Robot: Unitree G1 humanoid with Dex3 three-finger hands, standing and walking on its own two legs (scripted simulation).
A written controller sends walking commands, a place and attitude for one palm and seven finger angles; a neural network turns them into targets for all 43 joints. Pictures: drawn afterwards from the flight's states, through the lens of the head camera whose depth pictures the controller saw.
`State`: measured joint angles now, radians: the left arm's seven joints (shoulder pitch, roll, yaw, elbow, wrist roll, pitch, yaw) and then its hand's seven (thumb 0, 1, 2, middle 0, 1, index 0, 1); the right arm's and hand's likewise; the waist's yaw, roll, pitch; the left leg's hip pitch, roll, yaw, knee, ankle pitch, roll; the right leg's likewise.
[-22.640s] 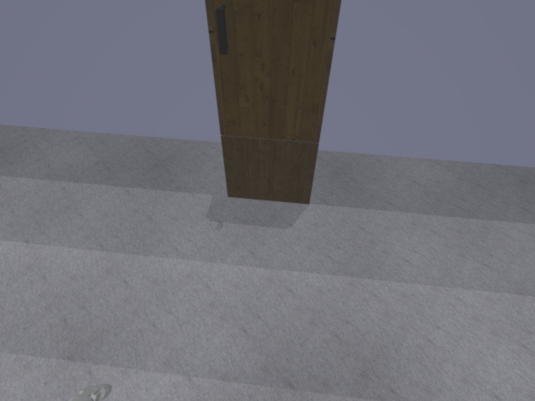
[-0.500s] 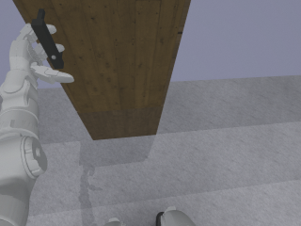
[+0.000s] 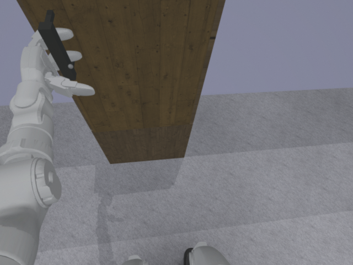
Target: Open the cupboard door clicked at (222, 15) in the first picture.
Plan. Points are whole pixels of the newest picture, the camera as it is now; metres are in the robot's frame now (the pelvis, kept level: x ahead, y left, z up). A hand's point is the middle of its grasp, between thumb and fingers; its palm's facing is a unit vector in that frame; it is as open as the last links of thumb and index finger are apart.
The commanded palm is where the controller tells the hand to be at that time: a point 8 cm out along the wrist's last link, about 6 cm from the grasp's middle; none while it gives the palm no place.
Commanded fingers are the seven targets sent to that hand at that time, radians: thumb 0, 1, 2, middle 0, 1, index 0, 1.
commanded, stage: slide the fingers in behind the handle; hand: left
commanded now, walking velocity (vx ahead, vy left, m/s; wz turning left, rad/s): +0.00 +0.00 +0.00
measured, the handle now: (61, 47) +0.57 +0.20 +0.12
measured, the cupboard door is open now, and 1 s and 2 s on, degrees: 1 1 45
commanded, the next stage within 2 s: close the thumb around the handle in 0.04 s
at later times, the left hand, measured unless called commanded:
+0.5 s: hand (69, 67) +0.52 +0.18 +0.11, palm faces +0.01 -1.00 +0.01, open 10.3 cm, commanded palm +0.49 +0.22 +0.12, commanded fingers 0.00 0.56 0.76 -0.38 -1.31 -0.38 -1.31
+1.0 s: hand (69, 68) +0.52 +0.18 +0.11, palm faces +0.02 -1.00 +0.00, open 5.8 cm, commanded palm +0.49 +0.23 +0.12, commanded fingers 0.00 0.90 0.90 -0.40 -1.35 -0.40 -1.35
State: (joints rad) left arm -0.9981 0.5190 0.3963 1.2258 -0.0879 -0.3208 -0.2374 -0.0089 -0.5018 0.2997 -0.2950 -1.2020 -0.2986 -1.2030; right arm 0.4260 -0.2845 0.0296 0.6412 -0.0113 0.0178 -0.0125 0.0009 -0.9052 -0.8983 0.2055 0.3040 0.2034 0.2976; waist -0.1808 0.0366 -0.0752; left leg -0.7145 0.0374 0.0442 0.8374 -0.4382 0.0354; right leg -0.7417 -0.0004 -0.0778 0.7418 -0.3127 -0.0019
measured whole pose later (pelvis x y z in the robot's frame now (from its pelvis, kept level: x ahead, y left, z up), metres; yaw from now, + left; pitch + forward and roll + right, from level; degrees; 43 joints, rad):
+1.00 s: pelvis +0.00 +0.00 +0.00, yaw +0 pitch +18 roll -3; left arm -0.98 0.51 0.39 1.22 -0.09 -0.32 -0.24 0.01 0.71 0.80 -0.35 -1.35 -0.37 -1.35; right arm 0.43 -0.29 0.03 0.65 -0.01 0.03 -0.01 0.00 -0.91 -0.90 0.21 0.30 0.20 0.30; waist -0.17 0.04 -0.08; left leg -0.70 0.04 0.04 0.83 -0.44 0.03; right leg -0.73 0.00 -0.08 0.74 -0.32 0.00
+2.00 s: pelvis +0.01 -0.04 +0.02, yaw +3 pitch +2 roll +0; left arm 0.05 -0.08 -0.28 -0.05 0.05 0.09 0.56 0.02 0.67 0.73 -0.31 -1.31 -0.34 -1.34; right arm 0.15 -0.17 0.01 0.57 -0.04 0.10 0.03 0.01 -0.91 -0.90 0.20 0.30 0.20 0.30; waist 0.00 0.06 -0.06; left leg -0.30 0.03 0.01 0.66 -0.40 -0.02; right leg -0.35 0.00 -0.11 0.65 -0.34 -0.05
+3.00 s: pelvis -0.02 -0.01 +0.02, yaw +3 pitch +1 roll -1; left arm -0.15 -0.13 -0.26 0.16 0.05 0.05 0.62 -0.01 -0.50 0.30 -0.30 -0.56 -0.29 -0.61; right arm 0.14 -0.16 0.02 0.63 -0.04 0.11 0.00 0.01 -0.91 -0.90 0.20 0.30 0.20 0.30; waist 0.02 0.04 -0.04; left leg -0.33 0.00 0.03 0.67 -0.37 0.02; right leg -0.38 -0.03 -0.09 0.65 -0.30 -0.01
